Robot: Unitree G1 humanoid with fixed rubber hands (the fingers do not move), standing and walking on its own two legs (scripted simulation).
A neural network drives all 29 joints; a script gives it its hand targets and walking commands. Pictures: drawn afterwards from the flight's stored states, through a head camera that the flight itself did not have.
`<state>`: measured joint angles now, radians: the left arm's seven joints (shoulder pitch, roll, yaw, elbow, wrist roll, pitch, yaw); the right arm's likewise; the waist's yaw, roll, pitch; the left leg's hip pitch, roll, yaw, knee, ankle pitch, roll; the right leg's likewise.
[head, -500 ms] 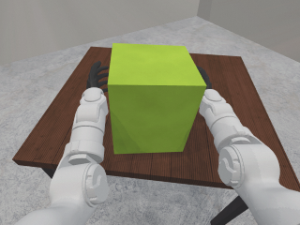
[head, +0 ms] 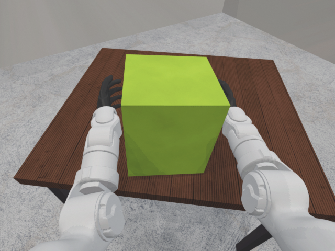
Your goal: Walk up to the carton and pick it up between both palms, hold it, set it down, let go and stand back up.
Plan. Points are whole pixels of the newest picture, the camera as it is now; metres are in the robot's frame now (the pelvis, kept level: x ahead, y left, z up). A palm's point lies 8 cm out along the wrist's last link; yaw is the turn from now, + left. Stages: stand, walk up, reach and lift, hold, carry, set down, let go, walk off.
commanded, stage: set down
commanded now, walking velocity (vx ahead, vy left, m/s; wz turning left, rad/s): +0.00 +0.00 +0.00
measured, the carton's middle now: (167, 117) +0.43 +0.05 +0.09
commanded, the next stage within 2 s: none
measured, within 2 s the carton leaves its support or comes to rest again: rests again in 0.18 s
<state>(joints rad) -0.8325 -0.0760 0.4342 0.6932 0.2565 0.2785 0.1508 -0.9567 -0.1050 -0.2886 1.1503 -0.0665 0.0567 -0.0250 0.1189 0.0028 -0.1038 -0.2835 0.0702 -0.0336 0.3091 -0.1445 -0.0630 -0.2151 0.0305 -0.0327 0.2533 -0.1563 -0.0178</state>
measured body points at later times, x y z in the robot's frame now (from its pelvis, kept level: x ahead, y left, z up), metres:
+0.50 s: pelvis +0.00 +0.00 +0.00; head +0.02 +0.01 +0.45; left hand +0.40 +0.20 +0.12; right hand +0.45 -0.09 +0.11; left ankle +0.00 +0.16 -0.75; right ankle -0.03 -0.11 -0.75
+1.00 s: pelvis +0.00 +0.00 +0.00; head +0.02 +0.02 +0.45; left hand +0.39 +0.21 +0.12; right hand +0.45 -0.09 +0.11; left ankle +0.00 +0.16 -0.75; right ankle -0.03 -0.11 -0.75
